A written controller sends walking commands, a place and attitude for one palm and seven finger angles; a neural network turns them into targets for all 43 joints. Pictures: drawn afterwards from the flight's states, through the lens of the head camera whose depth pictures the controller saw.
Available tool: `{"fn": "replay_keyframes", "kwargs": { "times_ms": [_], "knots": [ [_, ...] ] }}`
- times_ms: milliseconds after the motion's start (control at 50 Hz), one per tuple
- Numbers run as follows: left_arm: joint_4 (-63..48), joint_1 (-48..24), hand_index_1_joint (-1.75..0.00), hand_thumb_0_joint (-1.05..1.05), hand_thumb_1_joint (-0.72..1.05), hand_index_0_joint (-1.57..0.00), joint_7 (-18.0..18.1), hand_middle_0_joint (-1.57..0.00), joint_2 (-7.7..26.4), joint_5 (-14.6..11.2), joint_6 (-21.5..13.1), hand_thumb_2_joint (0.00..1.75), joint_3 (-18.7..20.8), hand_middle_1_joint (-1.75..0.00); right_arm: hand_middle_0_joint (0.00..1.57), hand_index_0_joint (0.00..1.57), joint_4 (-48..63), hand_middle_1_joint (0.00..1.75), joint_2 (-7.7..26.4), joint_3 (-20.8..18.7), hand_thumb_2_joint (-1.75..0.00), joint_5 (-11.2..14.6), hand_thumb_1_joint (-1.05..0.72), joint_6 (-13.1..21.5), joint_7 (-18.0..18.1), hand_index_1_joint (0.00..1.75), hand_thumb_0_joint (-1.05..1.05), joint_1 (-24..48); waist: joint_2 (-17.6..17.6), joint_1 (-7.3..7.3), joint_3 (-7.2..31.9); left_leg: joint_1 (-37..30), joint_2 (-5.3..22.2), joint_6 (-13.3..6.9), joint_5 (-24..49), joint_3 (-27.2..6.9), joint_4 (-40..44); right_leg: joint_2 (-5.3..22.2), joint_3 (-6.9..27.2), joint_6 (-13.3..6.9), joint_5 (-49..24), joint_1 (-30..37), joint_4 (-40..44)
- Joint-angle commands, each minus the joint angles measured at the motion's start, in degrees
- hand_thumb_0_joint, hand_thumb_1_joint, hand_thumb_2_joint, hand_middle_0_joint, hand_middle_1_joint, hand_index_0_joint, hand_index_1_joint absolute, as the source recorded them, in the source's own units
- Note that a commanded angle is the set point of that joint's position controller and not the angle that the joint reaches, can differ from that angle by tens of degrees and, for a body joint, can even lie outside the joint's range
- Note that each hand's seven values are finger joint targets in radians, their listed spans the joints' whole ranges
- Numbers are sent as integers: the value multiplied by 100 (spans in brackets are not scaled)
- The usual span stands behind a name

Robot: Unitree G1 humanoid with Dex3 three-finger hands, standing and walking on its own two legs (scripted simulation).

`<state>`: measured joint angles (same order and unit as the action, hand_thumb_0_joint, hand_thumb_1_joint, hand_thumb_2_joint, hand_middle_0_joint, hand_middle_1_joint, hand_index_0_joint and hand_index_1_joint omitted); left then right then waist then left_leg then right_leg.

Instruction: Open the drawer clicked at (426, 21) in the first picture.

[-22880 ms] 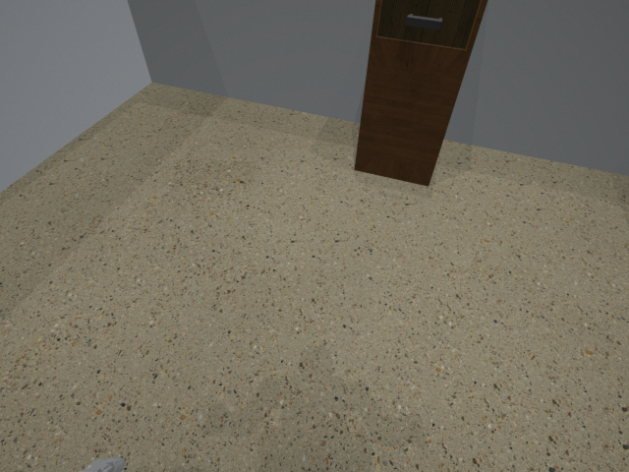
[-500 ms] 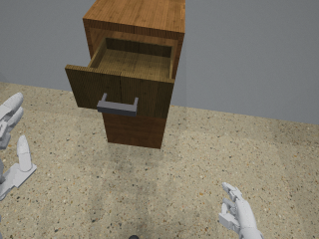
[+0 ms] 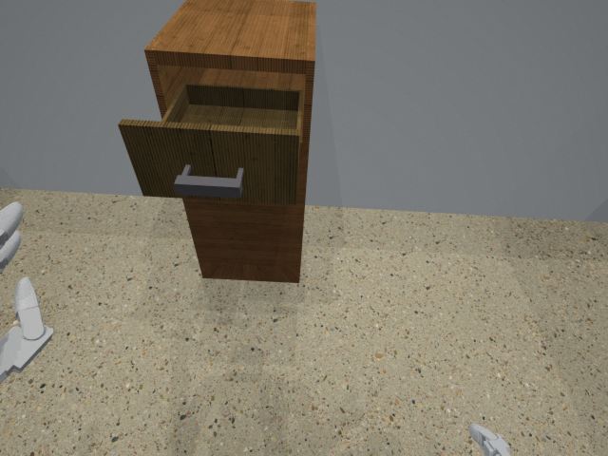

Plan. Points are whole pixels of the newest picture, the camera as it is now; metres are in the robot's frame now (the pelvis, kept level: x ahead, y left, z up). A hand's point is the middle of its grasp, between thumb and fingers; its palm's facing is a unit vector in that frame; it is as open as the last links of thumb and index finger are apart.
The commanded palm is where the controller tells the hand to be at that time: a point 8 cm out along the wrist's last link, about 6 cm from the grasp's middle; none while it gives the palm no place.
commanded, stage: stop stepping back and stand still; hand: left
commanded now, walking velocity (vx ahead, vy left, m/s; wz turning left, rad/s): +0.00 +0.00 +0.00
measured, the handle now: (211, 178) +0.62 +0.20 +0.00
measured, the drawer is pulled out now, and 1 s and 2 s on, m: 0.26 0.26 0.26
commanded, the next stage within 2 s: let the arm hang, fingers relaxed in 0.24 s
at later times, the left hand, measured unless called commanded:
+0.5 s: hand out of the picture +0.13 +0.25 -0.06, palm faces +0.06 -0.90 -0.44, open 7.4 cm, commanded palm none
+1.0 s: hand out of the picture -0.11 +0.20 -0.16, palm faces +0.05 -0.97 -0.24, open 7.3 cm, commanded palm none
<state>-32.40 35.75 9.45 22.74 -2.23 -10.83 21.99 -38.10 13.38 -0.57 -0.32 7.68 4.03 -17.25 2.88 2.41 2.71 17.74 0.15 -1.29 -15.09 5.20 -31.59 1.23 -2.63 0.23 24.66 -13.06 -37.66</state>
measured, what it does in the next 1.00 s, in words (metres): shifts its weight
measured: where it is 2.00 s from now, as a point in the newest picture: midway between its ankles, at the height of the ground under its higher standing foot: outside the picture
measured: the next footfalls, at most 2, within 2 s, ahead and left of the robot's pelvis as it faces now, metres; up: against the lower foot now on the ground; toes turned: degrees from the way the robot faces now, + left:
none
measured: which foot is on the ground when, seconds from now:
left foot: down 0.00-1.00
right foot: down 0.00-1.00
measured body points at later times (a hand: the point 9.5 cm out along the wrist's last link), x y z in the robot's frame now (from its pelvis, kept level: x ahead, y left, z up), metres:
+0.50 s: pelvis -0.06 +0.00 +0.00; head -0.04 -0.02 +0.45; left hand +0.12 +0.30 -0.03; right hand +0.12 -0.25 -0.12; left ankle +0.00 +0.11 -0.73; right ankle -0.05 -0.10 -0.73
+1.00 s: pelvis -0.06 +0.00 +0.01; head -0.04 +0.00 +0.46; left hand -0.11 +0.25 -0.14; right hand -0.06 -0.23 -0.15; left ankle +0.00 +0.11 -0.73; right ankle -0.05 -0.10 -0.73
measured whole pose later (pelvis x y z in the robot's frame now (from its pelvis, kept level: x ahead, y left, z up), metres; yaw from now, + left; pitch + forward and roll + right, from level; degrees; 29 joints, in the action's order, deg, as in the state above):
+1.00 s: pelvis -0.06 +0.00 +0.01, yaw +2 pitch -2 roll -1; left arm 66.6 17.0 0.7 12.7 0.7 1.5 1.3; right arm -64.4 9.9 -0.2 -1.1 -1.8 1.6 -15.4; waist -0.7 0.0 -4.6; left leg 14.7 -0.6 -1.0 -7.5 -1.0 -24.2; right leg -1.5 -3.3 -1.9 12.5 -9.0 -23.4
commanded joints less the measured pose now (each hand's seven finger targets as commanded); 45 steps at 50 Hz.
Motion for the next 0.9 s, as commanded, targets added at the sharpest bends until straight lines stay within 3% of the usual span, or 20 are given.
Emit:
{"fn": "replay_keyframes", "kwargs": {
  "times_ms": [0,40,100,120,160,200,260,300,320,340,380,400,440,480,520,540,580,660,700,880],
  "knots": [
    [-1566,73,-30,0,90,-20,153,-20,1140,2,-514,90,855,-30,20,20,1051,30,642,-134,-90,36,-90,489,7,30,0,736,-1173,-235,14,313,1174,-432,574,-1221,1229,-48,-105,-7,-307,276,589],
    [-1381,230,-30,0,90,-20,139,-20,1004,-11,-562,90,834,-30,20,20,1097,30,598,-104,-90,41,-90,470,-4,30,0,767,-900,-143,24,577,749,-137,211,-835,835,171,260,-128,-1082,541,1337],
    [-1063,383,-30,0,90,-20,127,-20,940,-142,-543,90,847,-30,20,20,1066,30,519,-175,-90,73,-90,317,-78,30,0,700,276,-99,51,305,129,144,-167,-466,-539,1170,1758,-709,-738,-97,2388],
    [-981,231,-30,0,90,-20,133,-20,859,-131,-515,90,738,-30,20,20,1029,30,452,-146,-90,86,-90,254,-77,30,0,721,404,-88,-79,371,102,166,-251,-494,-785,1370,1832,-831,-898,-140,2472],
    [-840,-80,-30,0,90,-20,137,-20,759,-66,-477,90,613,-30,20,20,991,30,431,-109,-90,76,-90,202,-47,30,0,763,392,-60,-197,164,174,125,-83,-566,-285,1209,1293,-738,-1422,-88,2237],
    [-743,-231,-30,0,90,-20,122,-20,705,-24,-448,90,463,-30,20,20,955,30,498,-102,-90,60,-90,229,22,30,0,865,-81,-79,-213,-422,231,68,679,-612,537,701,770,-373,-1499,-216,1998],
    [-826,-369,-30,0,90,-20,62,-20,674,29,-450,90,297,-30,20,20,1006,30,554,-67,-90,19,-90,268,64,30,0,914,-770,-159,-34,-637,558,-55,1907,-1023,932,148,258,-47,-1961,33,1494],
    [-1056,-476,-30,0,90,-20,46,-20,820,36,-473,90,358,-30,20,20,1050,30,569,-75,-90,17,-90,307,77,30,0,957,-762,-210,157,-637,637,-72,1901,-1105,1057,50,183,7,-1852,224,1434],
    [3849,-1010,-30,0,90,-20,-689,-20,37,498,417,90,-1625,-30,20,20,-351,30,1656,-475,-90,47,-90,433,-455,30,0,1325,-908,-29,-289,-176,829,-225,2830,-1257,339,349,-8,-134,-2250,-516,388],
    [4025,-1080,-30,0,90,-20,-825,-20,28,439,907,90,-1498,-30,20,20,-319,30,1436,-485,-90,54,-90,-40,-448,30,0,866,-841,-106,117,-348,869,-313,3220,-1228,431,254,269,-159,-1513,-349,323],
    [4470,-1335,-30,0,90,-20,-877,-20,-3,422,1030,90,-1567,-30,20,20,-148,30,1311,-339,-90,-29,-90,-303,-399,30,0,887,-545,-197,250,63,1117,-634,2546,-1753,611,42,325,-167,-336,-294,-118],
    [4828,-1457,-30,0,90,-20,-897,-20,110,426,1016,90,-1593,-30,20,20,-135,30,1297,-291,-90,-81,-90,-350,-377,30,0,909,-19,-238,295,18,1127,-673,2463,-1916,657,11,424,-196,-317,-189,-74],
    [5615,-1570,-30,0,90,-20,-929,-20,310,433,1019,90,-1624,-30,20,20,-191,30,1375,-262,-90,-87,-90,-429,-356,30,0,1096,261,-375,449,267,870,-525,1944,-1704,513,178,544,-235,-1133,463,539],
    [6378,-2067,-30,0,90,-20,-948,-20,515,438,1023,90,-1712,-30,20,20,-434,30,1238,-219,-90,-56,-90,-565,-359,30,0,1194,732,-267,143,85,279,-144,573,-1166,158,721,1101,-477,-942,-11,1504],
    [6974,-2608,-30,0,90,-20,-915,-20,503,399,1078,90,-1848,-30,20,20,-741,30,1031,-161,-90,-98,-90,-730,-355,30,0,1007,212,-90,-272,-400,26,14,-56,-823,-173,1055,1391,-787,-299,-768,2055],
    [7208,-2759,-30,0,90,-20,-905,-20,496,387,1092,90,-1890,-30,20,20,-880,30,994,-139,-90,-112,-90,-778,-352,30,0,912,-101,-39,-338,-587,52,27,20,-810,-134,998,1351,-814,-188,-884,2092],
    [7717,-2794,-30,0,90,-20,-900,-20,374,351,1086,90,-1964,-30,20,20,-1131,30,934,-99,-90,-98,-90,-790,-343,30,0,801,-478,-27,-341,-745,239,-1,466,-1014,292,712,1096,-660,-248,-747,1949],
    [8666,-2239,-30,0,90,-20,-885,-20,95,285,1084,90,-1985,-30,20,20,-1576,30,912,-52,-90,-75,-90,-734,-265,30,0,806,-1169,-271,-272,-243,538,-117,379,-1430,1146,356,751,-401,-818,332,1764],
    [8977,-2086,-30,0,90,-20,-872,-20,14,286,1061,90,-1978,-30,20,20,-1765,30,869,-60,-90,-58,-90,-738,-232,30,0,678,-891,-277,-303,-365,529,-95,429,-1354,1143,386,704,-412,-903,380,1915],
    [9621,-1815,-30,0,90,-20,-823,-20,-359,284,1098,90,-1995,-30,20,20,-2310,30,550,-107,-90,-73,-90,-819,-173,30,0,120,-596,-208,-676,-396,504,-86,-264,-1295,1373,373,633,-422,-300,65,2137]
  ]
}}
